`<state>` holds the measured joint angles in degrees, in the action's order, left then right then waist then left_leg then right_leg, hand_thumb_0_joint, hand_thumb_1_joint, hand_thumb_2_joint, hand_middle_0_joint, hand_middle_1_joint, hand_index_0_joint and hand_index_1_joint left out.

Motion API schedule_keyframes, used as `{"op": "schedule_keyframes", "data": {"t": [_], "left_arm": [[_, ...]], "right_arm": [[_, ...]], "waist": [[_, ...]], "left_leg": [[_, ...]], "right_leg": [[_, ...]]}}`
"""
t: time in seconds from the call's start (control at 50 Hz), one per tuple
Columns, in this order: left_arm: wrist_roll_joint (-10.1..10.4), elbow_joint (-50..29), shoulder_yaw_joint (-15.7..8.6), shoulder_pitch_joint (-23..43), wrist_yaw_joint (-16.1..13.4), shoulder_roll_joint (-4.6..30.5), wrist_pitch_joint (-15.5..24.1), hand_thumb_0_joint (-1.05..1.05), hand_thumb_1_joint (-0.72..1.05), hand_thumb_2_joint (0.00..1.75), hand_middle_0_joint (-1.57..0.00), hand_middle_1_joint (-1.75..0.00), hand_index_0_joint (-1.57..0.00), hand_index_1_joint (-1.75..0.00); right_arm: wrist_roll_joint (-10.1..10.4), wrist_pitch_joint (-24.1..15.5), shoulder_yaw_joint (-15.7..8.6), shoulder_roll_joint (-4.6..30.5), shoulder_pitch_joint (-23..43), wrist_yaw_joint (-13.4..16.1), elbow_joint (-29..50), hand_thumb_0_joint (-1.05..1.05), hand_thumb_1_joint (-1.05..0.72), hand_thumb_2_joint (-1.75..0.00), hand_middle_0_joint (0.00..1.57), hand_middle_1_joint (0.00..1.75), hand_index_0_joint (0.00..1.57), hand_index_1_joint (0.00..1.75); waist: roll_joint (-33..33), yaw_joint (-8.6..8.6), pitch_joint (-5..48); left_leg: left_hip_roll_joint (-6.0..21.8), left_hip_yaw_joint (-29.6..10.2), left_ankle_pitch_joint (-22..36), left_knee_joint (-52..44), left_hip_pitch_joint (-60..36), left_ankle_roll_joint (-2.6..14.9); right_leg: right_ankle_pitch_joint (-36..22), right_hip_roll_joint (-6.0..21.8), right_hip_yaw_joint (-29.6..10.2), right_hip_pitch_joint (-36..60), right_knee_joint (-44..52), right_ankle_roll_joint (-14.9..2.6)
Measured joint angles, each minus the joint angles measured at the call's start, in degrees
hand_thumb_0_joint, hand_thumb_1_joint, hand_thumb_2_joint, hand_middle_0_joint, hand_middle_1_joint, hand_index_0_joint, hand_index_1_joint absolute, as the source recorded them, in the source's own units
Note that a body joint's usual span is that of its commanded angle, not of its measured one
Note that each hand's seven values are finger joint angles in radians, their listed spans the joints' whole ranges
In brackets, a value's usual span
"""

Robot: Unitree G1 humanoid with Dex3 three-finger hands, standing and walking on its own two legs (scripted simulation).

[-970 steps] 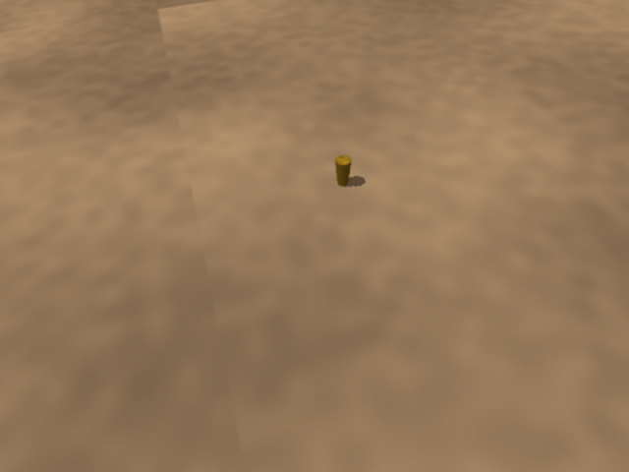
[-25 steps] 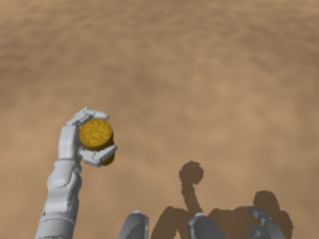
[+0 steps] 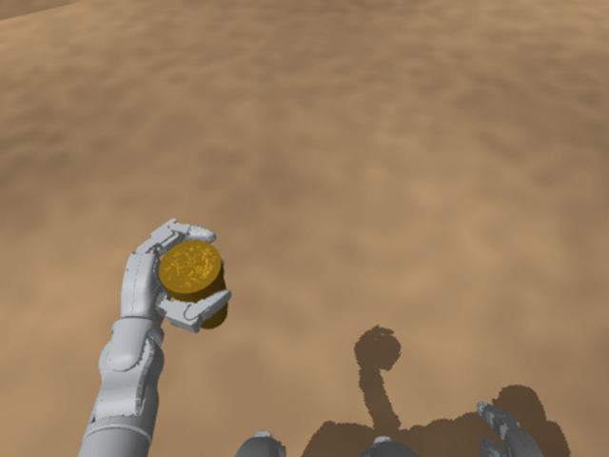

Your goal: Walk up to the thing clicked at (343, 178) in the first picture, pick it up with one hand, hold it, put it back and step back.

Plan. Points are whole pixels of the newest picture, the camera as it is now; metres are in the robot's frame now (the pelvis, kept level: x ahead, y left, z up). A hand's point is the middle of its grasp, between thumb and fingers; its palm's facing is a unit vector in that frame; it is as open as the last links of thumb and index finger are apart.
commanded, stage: lift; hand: left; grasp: from the side
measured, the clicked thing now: (201, 291) +0.33 +0.17 +0.01
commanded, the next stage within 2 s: hold in 0.22 s
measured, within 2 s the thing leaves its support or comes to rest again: neither
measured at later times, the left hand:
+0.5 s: hand (196, 265) +0.34 +0.16 +0.07, palm faces -0.01 -1.00 +0.00, open 9.8 cm
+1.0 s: hand (190, 268) +0.33 +0.16 +0.08, palm faces +0.00 -1.00 -0.01, open 9.8 cm
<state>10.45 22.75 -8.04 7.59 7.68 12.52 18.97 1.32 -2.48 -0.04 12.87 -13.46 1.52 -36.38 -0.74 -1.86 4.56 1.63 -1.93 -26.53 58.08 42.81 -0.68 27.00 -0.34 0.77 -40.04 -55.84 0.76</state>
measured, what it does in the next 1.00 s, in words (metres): stands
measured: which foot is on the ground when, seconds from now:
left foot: down 0.00-1.00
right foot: down 0.00-1.00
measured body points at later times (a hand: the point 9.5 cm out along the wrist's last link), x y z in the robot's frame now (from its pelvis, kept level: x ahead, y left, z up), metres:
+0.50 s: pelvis +0.01 +0.00 +0.01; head +0.06 +0.00 +0.46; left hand +0.34 +0.22 +0.07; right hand +0.14 -0.25 -0.09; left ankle +0.02 +0.12 -0.68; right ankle +0.01 -0.13 -0.68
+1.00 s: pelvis +0.00 +0.00 +0.02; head +0.04 +0.00 +0.47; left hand +0.32 +0.22 +0.09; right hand +0.14 -0.25 -0.08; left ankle +0.02 +0.12 -0.68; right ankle +0.01 -0.13 -0.68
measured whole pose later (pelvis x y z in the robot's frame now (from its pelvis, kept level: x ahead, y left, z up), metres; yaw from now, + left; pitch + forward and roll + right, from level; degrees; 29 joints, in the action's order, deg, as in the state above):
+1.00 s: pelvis +0.00 +0.00 +0.02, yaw +0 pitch +6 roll -1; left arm 11.1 22.6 -8.2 6.5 9.5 11.8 17.5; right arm 1.4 -1.3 -0.1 12.8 -13.0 1.3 -37.0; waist -1.0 -1.2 2.8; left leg 1.5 -1.3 -23.4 49.3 32.0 -0.8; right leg 24.0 -0.1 0.3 -29.7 -47.5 0.7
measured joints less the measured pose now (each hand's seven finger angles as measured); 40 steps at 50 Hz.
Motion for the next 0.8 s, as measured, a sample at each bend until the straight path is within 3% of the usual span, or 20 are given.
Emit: {"op": "schedule_keyframes", "data": {"t": [0.36, 0.8], "left_arm": [[0.7, 0.8, -0.4, -0.3, 1.8, -0.5, 0.2, 0.0, -0.37, 1.1, -0.81, -1.02, -0.75, -1.02], [0.7, -0.2, 0.1, -1.0, 1.7, -0.6, -1.0, 0.0, -0.36, 1.1, -0.81, -1.02, -0.75, -1.02]], "right_arm": [[-0.2, 0.9, -0.2, 0.1, 0.1, -0.2, -0.7, 0.01, -0.91, -0.9, 0.2, 0.29, 0.2, 0.3], [0.0, 1.3, -0.2, 0.0, 0.1, -0.3, -0.7, 0.01, -0.92, -0.9, 0.2, 0.29, 0.2, 0.3]], "waist": [[-0.2, 0.29, -0.5], [-0.2, 0.62, -1.4]], "left_leg": [[0.1, 0.3, 0.6, -4.2, -5.4, -0.17], [-0.1, 0.5, 2.3, -7.7, -9.7, -0.06]], "right_leg": [[-0.6, -0.1, -0.2, 5.2, 4.0, -0.17], [-2.2, 0.2, -0.4, 9.4, 7.4, -0.06]]}}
